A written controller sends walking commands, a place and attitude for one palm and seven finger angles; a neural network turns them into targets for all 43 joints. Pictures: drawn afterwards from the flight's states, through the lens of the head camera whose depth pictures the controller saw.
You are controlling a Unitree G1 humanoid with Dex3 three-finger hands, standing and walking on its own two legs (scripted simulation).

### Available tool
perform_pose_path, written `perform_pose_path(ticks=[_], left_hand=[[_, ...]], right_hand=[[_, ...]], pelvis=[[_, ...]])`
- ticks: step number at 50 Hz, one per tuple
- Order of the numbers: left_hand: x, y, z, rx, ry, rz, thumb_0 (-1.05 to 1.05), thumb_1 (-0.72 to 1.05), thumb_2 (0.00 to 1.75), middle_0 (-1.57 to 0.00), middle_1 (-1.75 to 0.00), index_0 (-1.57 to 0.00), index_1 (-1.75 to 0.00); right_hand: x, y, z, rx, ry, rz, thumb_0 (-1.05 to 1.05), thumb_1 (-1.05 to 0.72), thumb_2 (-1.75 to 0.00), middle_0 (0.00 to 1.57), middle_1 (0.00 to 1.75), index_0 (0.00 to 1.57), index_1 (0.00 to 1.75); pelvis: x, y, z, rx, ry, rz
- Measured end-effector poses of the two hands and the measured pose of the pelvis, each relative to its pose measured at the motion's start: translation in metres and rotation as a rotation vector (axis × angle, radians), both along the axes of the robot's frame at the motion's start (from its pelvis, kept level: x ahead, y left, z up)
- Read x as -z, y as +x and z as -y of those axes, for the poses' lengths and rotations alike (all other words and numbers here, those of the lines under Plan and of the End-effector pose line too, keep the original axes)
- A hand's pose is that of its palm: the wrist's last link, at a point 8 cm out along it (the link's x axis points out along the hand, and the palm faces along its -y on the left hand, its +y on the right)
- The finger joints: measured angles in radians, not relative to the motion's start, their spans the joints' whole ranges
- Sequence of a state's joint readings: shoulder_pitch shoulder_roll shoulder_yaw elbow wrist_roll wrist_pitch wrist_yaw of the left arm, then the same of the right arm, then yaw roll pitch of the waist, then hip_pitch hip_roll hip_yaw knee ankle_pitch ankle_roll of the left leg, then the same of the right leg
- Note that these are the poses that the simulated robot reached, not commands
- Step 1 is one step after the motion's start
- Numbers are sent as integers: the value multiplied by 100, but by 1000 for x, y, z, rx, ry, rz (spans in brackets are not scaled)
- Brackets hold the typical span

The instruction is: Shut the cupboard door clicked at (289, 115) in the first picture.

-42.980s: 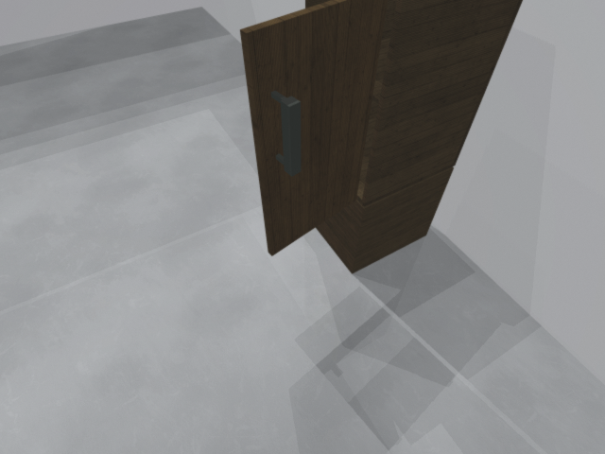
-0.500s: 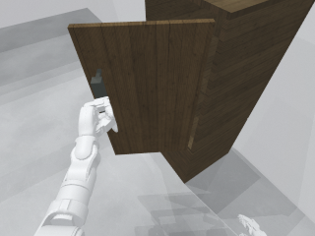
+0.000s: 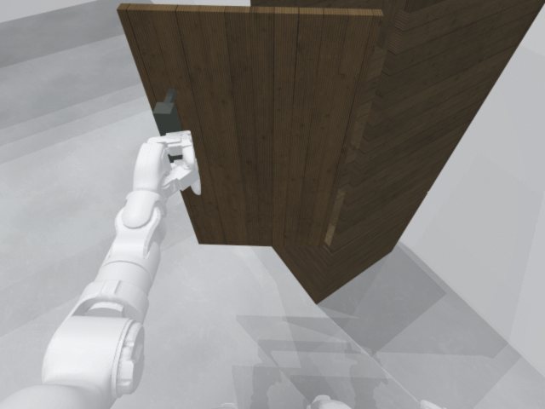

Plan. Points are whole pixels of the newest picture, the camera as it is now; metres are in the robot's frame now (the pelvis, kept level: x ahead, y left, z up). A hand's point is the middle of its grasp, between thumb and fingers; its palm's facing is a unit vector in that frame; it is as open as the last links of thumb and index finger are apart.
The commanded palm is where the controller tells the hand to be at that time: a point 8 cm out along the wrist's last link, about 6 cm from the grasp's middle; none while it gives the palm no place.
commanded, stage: push the door shut along its arc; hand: left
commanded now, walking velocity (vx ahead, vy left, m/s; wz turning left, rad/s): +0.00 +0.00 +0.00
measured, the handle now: (179, 140) +0.52 +0.15 +0.09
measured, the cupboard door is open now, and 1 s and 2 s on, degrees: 54 32 20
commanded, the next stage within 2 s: pull the fist back off the door in 1.36 s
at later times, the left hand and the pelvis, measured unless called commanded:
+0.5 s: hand (218, 140) +0.51 +0.09 +0.10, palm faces -0.19 -0.98 -0.01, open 3.1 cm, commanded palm +0.51 +0.14 +0.10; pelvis +0.00 +0.01 -0.02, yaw -1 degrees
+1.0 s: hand (238, 114) +0.57 +0.06 +0.10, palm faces -0.32 -0.95 +0.00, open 3.1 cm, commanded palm +0.58 +0.11 +0.10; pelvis +0.01 +0.01 -0.03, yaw -2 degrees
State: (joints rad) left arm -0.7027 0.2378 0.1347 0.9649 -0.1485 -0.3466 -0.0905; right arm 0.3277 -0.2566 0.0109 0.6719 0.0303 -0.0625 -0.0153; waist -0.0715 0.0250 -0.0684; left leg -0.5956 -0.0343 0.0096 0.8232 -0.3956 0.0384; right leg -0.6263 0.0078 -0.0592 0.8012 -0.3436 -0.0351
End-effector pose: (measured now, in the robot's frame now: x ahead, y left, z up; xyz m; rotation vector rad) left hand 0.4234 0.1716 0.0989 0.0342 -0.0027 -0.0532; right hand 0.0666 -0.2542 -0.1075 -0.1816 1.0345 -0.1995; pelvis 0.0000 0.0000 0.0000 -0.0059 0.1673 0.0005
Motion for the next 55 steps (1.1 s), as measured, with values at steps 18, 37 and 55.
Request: perform_pose_path(ticks=[18, 37, 55], left_hand=[[1, 55, 18, 107, -17, -19, 2, 90, 90, -130, -150, -131, -150], [0, 110, 34, 198, -18, -54, 2, 90, 90, -130, -150, -130, -150], [0, 158, 61, 285, -17, -78, 0, 89, 92, -130, -150, -129, -150]], right_hand=[[9, -73, 4, 75, -42, -179, 1, -90, -90, 20, 30, 20, 30], [10, -108, -2, 141, -39, -300, 0, -90, -90, 20, 30, 20, 30], [9, -123, -5, 180, -57, -396, 0, -90, -90, 20, 30, 20, 30]], pelvis=[[13, -7, -8, 4, -11, -92], [21, 0, -7, 17, -22, -172], [30, 10, -7, 21, -32, -253]])
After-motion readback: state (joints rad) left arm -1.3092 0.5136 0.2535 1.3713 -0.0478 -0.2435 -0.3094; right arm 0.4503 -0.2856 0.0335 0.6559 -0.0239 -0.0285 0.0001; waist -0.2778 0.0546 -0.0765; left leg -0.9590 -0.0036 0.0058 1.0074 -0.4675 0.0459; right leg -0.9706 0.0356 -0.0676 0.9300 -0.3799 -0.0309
